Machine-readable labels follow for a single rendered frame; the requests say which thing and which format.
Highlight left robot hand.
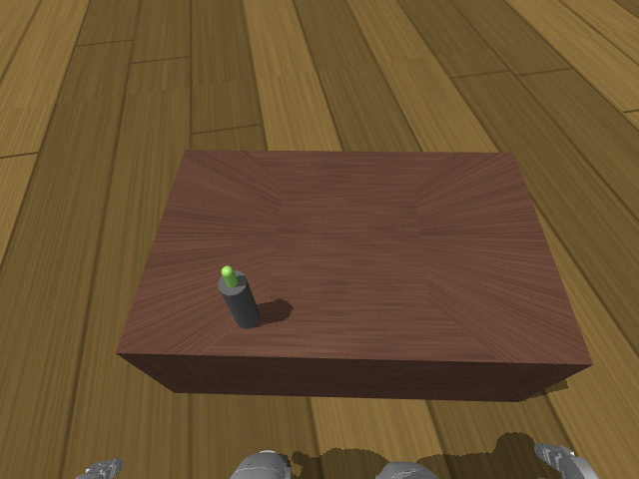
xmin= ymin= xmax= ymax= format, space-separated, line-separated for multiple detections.
xmin=76 ymin=458 xmax=124 ymax=479

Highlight right robot hand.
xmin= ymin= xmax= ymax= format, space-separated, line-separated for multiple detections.
xmin=534 ymin=443 xmax=600 ymax=479

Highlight bottle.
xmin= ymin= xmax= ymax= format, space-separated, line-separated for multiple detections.
xmin=218 ymin=265 xmax=260 ymax=329

